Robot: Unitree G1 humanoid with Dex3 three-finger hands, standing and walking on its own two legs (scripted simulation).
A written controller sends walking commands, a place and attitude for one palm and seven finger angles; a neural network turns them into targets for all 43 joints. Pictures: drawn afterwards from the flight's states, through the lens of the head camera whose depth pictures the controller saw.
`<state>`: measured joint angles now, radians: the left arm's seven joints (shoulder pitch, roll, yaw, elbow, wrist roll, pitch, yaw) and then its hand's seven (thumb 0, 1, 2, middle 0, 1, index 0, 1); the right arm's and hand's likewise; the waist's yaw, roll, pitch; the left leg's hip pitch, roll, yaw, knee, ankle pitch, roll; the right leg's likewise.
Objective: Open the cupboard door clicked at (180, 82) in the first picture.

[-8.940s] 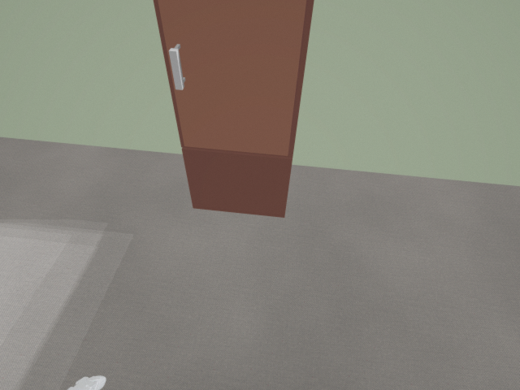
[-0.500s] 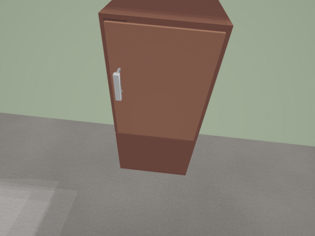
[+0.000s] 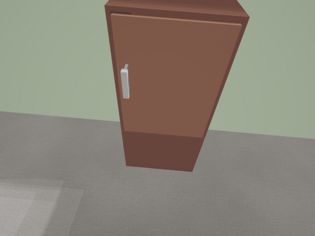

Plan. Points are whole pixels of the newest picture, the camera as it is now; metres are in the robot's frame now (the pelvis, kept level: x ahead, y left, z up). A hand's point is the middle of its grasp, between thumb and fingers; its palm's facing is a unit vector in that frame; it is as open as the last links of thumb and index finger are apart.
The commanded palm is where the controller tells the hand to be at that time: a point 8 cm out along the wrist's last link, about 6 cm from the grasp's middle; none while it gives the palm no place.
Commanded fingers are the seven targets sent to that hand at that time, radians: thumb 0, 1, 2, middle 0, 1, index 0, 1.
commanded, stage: shuffle to correct the standing spot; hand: left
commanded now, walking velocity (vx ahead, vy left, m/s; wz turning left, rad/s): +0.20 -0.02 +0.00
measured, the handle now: (126, 81) +0.67 +0.18 +0.02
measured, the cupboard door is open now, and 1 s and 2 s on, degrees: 0 0 0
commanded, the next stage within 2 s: come to a stop and stand still in 0.46 s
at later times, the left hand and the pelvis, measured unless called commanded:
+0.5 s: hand out of the picture +0.16 +0.16 -0.15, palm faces +0.06 -0.97 -0.22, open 7.1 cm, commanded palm none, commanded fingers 0.00 0.90 0.90 -0.20 -0.30 -0.20 -0.30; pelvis +0.12 -0.01 +0.01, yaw +1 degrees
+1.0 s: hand (105, 219) +0.21 +0.17 -0.17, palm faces +0.01 -0.97 -0.24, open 7.4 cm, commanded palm none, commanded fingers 0.00 0.90 0.90 -0.20 -0.30 -0.20 -0.30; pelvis +0.16 -0.02 +0.00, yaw -3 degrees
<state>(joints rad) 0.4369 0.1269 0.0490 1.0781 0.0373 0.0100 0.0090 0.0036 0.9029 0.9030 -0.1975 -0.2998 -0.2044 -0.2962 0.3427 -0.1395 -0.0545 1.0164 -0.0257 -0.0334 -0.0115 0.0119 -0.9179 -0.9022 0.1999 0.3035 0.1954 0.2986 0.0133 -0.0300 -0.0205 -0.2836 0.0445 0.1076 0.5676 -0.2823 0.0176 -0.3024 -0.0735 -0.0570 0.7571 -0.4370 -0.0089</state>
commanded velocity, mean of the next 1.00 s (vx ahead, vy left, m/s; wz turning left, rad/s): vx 0.03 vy -0.04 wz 0.00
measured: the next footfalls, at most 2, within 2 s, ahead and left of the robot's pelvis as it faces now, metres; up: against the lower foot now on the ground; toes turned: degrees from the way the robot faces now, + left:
right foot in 0.30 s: +0.16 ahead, -0.12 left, +0.00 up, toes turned -9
left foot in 0.64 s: +0.26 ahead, +0.12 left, +0.00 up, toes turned +8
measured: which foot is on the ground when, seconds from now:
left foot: down 0.00-0.30, up 0.32-0.62, down 0.64-1.00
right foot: up 0.00-0.28, down 0.30-0.64, up 0.66-1.00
